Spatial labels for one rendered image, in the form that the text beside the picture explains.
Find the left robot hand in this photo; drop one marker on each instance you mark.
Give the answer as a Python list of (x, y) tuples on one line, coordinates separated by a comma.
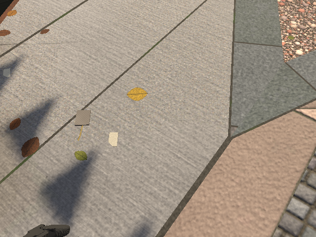
[(53, 230)]

